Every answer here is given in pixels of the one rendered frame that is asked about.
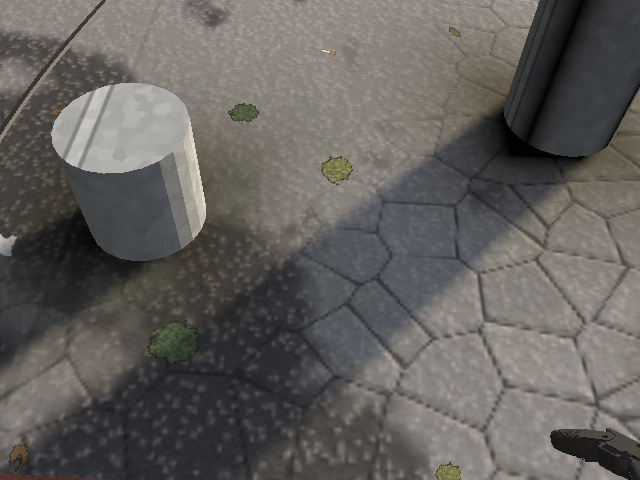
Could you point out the right robot hand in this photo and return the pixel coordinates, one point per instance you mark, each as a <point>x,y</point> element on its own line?
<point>611,449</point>

